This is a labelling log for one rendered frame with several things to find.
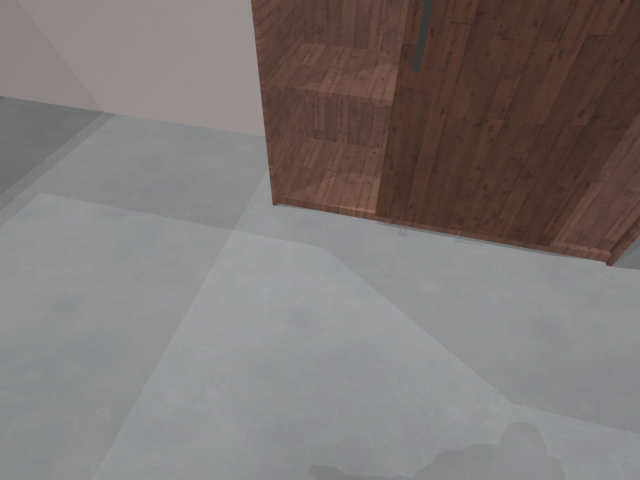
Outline wardrobe door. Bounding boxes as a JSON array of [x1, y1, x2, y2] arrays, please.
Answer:
[[553, 113, 640, 251], [375, 0, 640, 247]]

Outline handle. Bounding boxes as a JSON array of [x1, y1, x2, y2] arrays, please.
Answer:
[[412, 0, 434, 72]]

